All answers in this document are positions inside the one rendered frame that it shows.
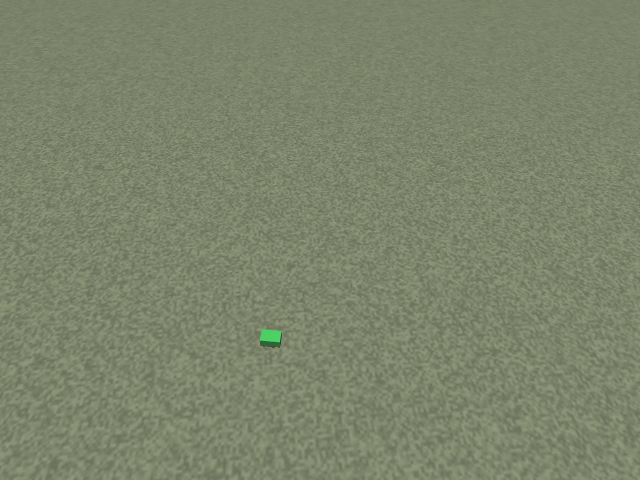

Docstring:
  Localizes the small box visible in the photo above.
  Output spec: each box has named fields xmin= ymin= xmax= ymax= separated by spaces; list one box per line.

xmin=260 ymin=329 xmax=282 ymax=346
